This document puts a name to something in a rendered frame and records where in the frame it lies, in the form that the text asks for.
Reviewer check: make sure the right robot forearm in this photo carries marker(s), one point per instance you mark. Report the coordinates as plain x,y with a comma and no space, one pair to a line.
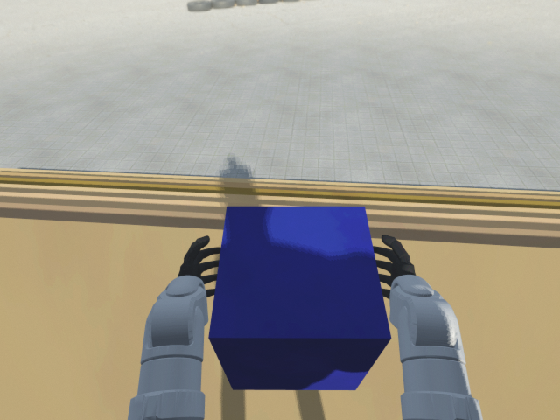
435,380

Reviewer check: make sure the left robot forearm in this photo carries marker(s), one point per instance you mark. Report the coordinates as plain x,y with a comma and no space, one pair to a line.
169,385

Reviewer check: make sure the right robot hand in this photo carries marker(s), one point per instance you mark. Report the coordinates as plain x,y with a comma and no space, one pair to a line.
400,262

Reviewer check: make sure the carton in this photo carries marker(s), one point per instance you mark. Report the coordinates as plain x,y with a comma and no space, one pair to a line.
298,302

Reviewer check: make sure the left robot hand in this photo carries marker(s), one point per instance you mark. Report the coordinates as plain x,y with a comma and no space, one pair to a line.
192,265

